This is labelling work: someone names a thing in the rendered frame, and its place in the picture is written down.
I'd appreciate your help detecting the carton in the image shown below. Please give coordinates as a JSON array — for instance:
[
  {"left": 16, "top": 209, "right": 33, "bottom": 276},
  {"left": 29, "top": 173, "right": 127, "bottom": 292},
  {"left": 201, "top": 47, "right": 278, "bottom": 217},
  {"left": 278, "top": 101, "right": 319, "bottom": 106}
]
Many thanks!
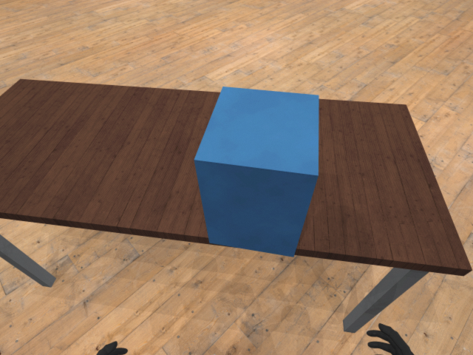
[{"left": 194, "top": 87, "right": 319, "bottom": 257}]

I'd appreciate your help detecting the table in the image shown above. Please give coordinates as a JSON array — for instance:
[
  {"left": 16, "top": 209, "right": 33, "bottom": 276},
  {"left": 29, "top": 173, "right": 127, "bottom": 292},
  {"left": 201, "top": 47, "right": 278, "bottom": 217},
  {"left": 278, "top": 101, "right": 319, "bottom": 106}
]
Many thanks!
[{"left": 0, "top": 79, "right": 472, "bottom": 333}]

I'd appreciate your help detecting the robot right hand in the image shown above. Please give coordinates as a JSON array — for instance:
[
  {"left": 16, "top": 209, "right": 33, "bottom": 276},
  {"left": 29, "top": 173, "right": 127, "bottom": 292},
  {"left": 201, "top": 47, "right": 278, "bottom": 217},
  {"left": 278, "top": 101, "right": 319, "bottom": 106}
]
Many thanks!
[{"left": 367, "top": 323, "right": 414, "bottom": 355}]

